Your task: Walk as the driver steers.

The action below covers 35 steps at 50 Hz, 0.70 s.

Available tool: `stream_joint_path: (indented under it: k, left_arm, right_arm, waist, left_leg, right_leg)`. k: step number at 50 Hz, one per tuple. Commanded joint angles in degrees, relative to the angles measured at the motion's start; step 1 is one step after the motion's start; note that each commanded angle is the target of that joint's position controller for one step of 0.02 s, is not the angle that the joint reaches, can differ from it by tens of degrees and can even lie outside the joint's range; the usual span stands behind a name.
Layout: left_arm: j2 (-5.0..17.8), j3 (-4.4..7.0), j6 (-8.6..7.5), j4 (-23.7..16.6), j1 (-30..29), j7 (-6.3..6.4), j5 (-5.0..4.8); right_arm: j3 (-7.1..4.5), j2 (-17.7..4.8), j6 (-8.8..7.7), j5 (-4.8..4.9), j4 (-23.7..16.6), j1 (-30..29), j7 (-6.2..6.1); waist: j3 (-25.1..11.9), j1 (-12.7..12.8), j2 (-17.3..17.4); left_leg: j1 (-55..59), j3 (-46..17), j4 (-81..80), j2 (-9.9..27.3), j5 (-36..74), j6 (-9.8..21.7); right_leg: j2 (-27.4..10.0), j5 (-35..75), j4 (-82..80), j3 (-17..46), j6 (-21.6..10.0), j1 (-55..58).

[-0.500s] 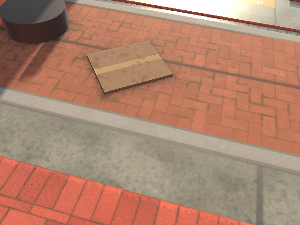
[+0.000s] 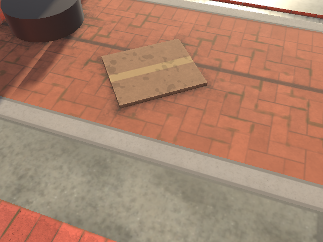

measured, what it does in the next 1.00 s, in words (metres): goes down, turning right: left foot, then right foot 0.17 m lower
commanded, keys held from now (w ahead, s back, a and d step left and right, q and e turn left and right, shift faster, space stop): w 0.12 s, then w+e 0.66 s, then e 0.16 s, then q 0.06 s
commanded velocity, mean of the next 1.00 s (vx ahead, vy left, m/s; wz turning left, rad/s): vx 0.46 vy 0.00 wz -0.37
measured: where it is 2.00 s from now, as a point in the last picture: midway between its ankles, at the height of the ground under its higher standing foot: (210, 210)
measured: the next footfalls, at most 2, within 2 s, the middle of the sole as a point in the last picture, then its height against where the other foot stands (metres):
left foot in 0.18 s outside the picture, level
right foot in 0.88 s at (226, 233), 0.17 m lower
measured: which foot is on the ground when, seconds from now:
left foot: up 0.00-0.16, down 0.18-0.88, up 0.90-1.00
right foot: down 0.00-0.20, up 0.22-0.86, down 0.88-1.00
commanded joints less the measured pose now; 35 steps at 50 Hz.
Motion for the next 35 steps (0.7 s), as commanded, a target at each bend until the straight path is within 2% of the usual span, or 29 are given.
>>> stream_joint_path:
  k: [1, 3, 5, 6, 7, 8, 9, 10, 11, 12, 13, 14, 15, 17, 18, 19, 20, 21, 22, 24, 25, 27, 28, 29, 30, 32, 33, 35]
  left_arm:
    - [10.3, 2.32, -0.38, -2.9, -2.0, 0.93, -1.7]
    - [10.4, 2.39, 0.89, -1.3, 1.7, 1.11, -2.13]
    - [10.9, 2.74, 1.89, -0.2, 3.4, 1.2, -1.64]
    - [11.0, 2.86, 2.4, -0.1, 3.5, 1.08, -1.16]
    - [10.8, 2.84, 2.96, -0.1, 3.3, 0.93, -0.89]
    - [10.9, 2.68, 3.36, -0.6, 0.8, 0.95, -1.13]
    - [10.0, 2.3, 3.4, -1.8, -1.0, 0.8, -0.8]
    - [7.1, 1.16, 2.59, -3.1, 1.7, 0.74, 0.09]
    - [4.9, 0.39, 1.6, -2.8, 6.2, 0.05, -0.81]
    - [10.7, 2.26, 1.22, -2.9, 2.1, -0.27, -2.35]
    - [12.6, 3.14, 1.42, -4.5, -2.4, 0.16, -2.94]
    - [11.5, 3.25, 1.93, -4.7, -4.1, 0.64, -2.27]
    - [10.4, 3.56, 2.58, -4.6, -3.7, 1.16, -1.59]
    - [8.4, 3.77, 4.08, -4.6, -1.8, 1.61, -1.54]
    - [8.4, 4.21, 4.64, -5.4, -3.0, 1.65, -2.1]
    - [8.5, 4.5, 4.95, -6.5, -4.8, 1.58, -1.84]
    - [8.0, 4.48, 5.09, -7.5, -6.4, 1.6, -1.25]
    - [7.8, 4.58, 5.26, -7.9, -6.1, 1.45, -1.3]
    - [8.0, 4.91, 5.4, -7.4, -4.4, 1.0, -0.8]
    - [8.3, 5.31, 5.73, -7.7, -4.2, 0.31, -1.16]
    - [10.2, 6.43, 5.19, -8.9, -7.5, 0.18, -2.31]
    - [9.6, 6.38, 4.36, -10.3, -12.7, -0.43, -2.04]
    - [9.1, 6.4, 4.03, -11.1, -13.7, -0.79, -1.68]
    - [8.7, 6.22, 3.61, -12.5, -17.5, -1.15, -1.14]
    - [7.9, 6.09, 3.6, -13.4, -18.7, -1.89, -0.67]
    - [7.3, 5.74, 3.9, -13.9, -19.8, -2.86, -0.85]
    - [6.7, 5.34, 3.87, -14.7, -22.5, -3.36, -1.08]
    - [5.7, 4.65, 3.97, -16.6, -27.4, -4.48, -1.51]
  right_arm:
    - [-0.1, -1.7, -0.14, -0.18, -4.1, -2.3, 1.08]
    - [-0.52, -2.5, -0.22, 0.3, -6.8, -9.2, 2.05]
    - [-0.77, -2.8, -0.6, 0.63, -8.5, -12.1, 3.2]
    - [-1.01, -3.2, -0.9, 0.71, -8.5, -11.7, 3.81]
    - [-1.25, -3.6, -1.45, 0.6, -8.3, -9.3, 4.22]
    - [-2.17, -5.1, -1.86, 0.14, -7.0, -3.7, 4.35]
    - [-3.47, -7.6, -2.08, -0.17, -4.3, 6.5, 4.06]
    - [-4.91, -12.5, -1.99, -0.9, -3.3, 14.2, 3.6]
    - [-5.2, -12.9, -1.75, 0.04, -2.2, 16.8, 3.94]
    - [-4.35, -9.4, -1.71, 0.24, -2.4, 15.0, 3.72]
    - [-3.79, -8.3, -1.77, -0.29, -2.8, 9.8, 3.25]
    - [-3.3, -6.7, -2.13, -0.54, -3.3, 5.8, 3.4]
    - [-2.96, -4.8, -2.6, -0.32, -2.9, 3.7, 3.4]
    - [-2.88, -3.6, -3.66, -0.3, -2.1, 1.5, 3.51]
    - [-3.15, -4.0, -4.07, -0.23, -1.0, 2.1, 3.51]
    - [-3.53, -5.0, -4.25, -0.4, 0.0, 2.8, 3.24]
    - [-4.2, -6.3, -4.06, -1.13, 1.5, 4.7, 2.8]
    - [-4.5, -7.0, -3.79, -0.81, 2.4, 5.5, 2.48]
    - [-4.93, -8.4, -3.98, -1.51, 3.2, 6.6, 2.24]
    - [-4.64, -7.4, -4.01, -0.91, 4.5, 6.9, 2.1]
    - [-4.1, -5.8, -4.15, -0.35, 4.8, 6.6, 1.38]
    - [-4.05, -5.6, -4.34, -0.63, 6.6, 10.3, 0.75]
    - [-4.18, -6.5, -4.15, -1.01, 6.5, 9.8, 0.08]
    - [-4.43, -7.0, -4.12, -0.58, 7.2, 11.0, -0.89]
    - [-4.41, -7.2, -3.92, -0.54, 7.6, 12.1, -1.47]
    - [-4.41, -7.2, -3.59, -0.65, 7.8, 13.5, -1.96]
    - [-4.46, -7.1, -3.58, -0.23, 7.9, 14.7, -2.21]
    - [-4.59, -7.3, -3.21, -0.33, 8.2, 17.7, -2.46]
  waist:
    - [0.0, -0.8, -6.5]
    - [1.9, 1.6, -4.4]
    - [3.1, 2.0, -4.8]
    - [2.2, 1.7, -5.2]
    - [0.2, 0.1, -6.1]
    - [-1.7, -3.4, -5.9]
    - [-7.7, -7.7, -4.1]
    - [-16.3, -9.1, 3.8]
    - [-22.5, -8.4, 13.6]
    - [-15.4, -9.0, 8.1]
    - [-7.5, -7.6, 4.8]
    - [-3.7, -5.9, 1.8]
    - [-1.9, -4.2, 0.7]
    - [-1.4, -1.9, 1.3]
    - [-1.1, -1.7, 1.5]
    - [-0.2, -1.9, 0.4]
    - [-0.7, -2.3, -0.2]
    - [-0.5, -2.0, -0.5]
    - [-2.2, -1.5, -1.8]
    - [-1.0, -1.6, -1.3]
    - [1.4, -0.7, 0.2]
    - [3.9, -3.2, 1.6]
    - [5.8, -2.8, 0.4]
    - [7.1, -3.8, 0.3]
    - [6.4, -4.6, 0.2]
    - [6.7, -6.0, 0.3]
    - [7.5, -7.3, 0.5]
    - [9.4, -10.2, 0.7]
  left_leg:
    - [8.6, 1.6, -12.5, -1.6, 6.0, 0.6]
    - [5.8, 2.1, -17.5, -2.5, 5.8, 2.2]
    - [5.4, 2.5, -20.5, -3.1, 3.4, 3.9]
    - [7.7, 2.9, -22.0, -3.6, 1.9, 4.8]
    - [13.8, 3.7, -20.1, -4.9, 1.1, 5.5]
    - [21.3, 4.2, -21.6, -5.7, 0.7, 6.8]
    - [36.9, 1.6, -20.5, -3.7, 4.6, 9.0]
    - [57.1, -13.4, -20.4, 8.2, 5.2, 14.5]
    - [64.4, -32.5, -28.2, 16.6, -5.8, 20.2]
    - [59.4, -31.3, -31.4, 15.7, -12.9, 18.1]
    - [50.2, -23.2, -33.3, 14.0, -9.9, 16.0]
    - [42.9, -17.7, -35.5, 12.2, -4.4, 15.0]
    - [38.2, -13.4, -37.7, 10.7, -2.4, 14.3]
    - [34.3, -8.2, -41.5, 8.9, -1.8, 13.1]
    - [34.3, -6.6, -42.8, 9.1, -1.3, 13.1]
    - [34.9, -4.9, -43.3, 9.3, 1.8, 13.2]
    - [35.5, -2.5, -43.2, 9.2, 6.4, 13.7]
    - [36.4, -1.3, -43.0, 9.4, 9.0, 13.8]
    - [37.8, 0.0, -40.8, 10.3, 11.3, 14.2]
    - [38.0, 2.2, -40.2, 10.2, 9.0, 13.8]
    - [40.1, 3.5, -40.2, 9.0, 0.9, 10.9]
    - [43.6, 3.8, -39.2, 9.9, -1.6, 10.1]
    - [39.2, 7.8, -39.3, 7.7, -2.0, 9.5]
    - [37.9, 9.1, -37.4, 8.0, -3.6, 9.3]
    - [38.1, 10.5, -34.8, 8.4, -3.8, 9.1]
    - [38.4, 11.4, -29.1, 10.0, -7.3, 9.0]
    - [39.7, 11.4, -27.3, 10.9, -8.9, 9.0]
    - [42.9, 10.8, -22.7, 12.7, -11.0, 8.2]
  right_leg:
    - [-16.7, 36.6, -10.5, 9.9, -8.1, 0.3]
    - [-18.0, 31.2, -10.6, 11.0, -7.1, 6.3]
    - [-18.9, 29.3, -9.7, 11.1, -6.4, 10.9]
    - [-18.8, 29.6, -8.2, 10.7, -5.7, 12.5]
    - [-19.1, 33.5, -6.4, 11.6, -6.0, 11.3]
    - [-17.0, 37.5, -1.8, 10.1, -5.3, 9.3]
    - [-13.5, 35.6, 9.0, 7.9, -3.6, 2.7]
    - [-6.8, 15.0, 27.1, 5.5, -0.8, -12.7]
    - [-2.0, -15.4, 42.2, 7.9, 0.8, -24.7]
    - [-4.0, -14.2, 46.9, 11.4, 0.6, -30.6]
    - [-6.2, -8.3, 46.8, 10.2, 0.8, -31.4]
    - [-8.0, -4.4, 45.2, 9.9, 1.4, -29.3]
    - [-9.8, -1.0, 42.4, 10.5, 1.6, -26.7]
    - [-11.8, 2.5, 38.0, 11.1, 1.6, -22.2]
    - [-12.2, 3.5, 36.4, 11.3, 1.6, -22.9]
    - [-12.1, 5.2, 34.5, 11.9, 1.7, -24.7]
    - [-11.5, 7.0, 34.4, 11.4, 2.5, -25.3]
    - [-11.5, 9.2, 33.5, 12.3, 2.7, -27.1]
    - [-11.0, 13.4, 36.5, 11.9, 3.0, -27.1]
    - [-10.8, 16.0, 37.5, 12.7, 2.8, -30.2]
    - [-11.3, 19.1, 32.6, 14.8, 2.2, -33.5]
    - [-11.0, 22.8, 29.8, 14.5, 1.7, -38.4]
    - [-10.0, 27.8, 23.8, 12.7, 1.9, -35.2]
    - [-9.6, 32.8, 20.3, 11.4, 2.5, -33.9]
    - [-9.3, 36.6, 18.6, 10.1, 2.6, -33.0]
    - [-9.4, 38.9, 16.1, 10.1, 2.2, -33.2]
    - [-9.2, 39.4, 14.1, 9.0, 2.1, -34.4]
    - [-9.5, 38.8, 10.6, 8.0, 2.1, -37.8]
Velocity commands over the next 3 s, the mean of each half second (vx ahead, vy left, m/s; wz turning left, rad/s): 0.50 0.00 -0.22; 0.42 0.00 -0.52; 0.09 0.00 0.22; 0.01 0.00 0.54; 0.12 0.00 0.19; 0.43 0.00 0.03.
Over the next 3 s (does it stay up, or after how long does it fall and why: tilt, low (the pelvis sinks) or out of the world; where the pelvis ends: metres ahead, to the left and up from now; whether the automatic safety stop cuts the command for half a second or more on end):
stays up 0.97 -0.08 -0.18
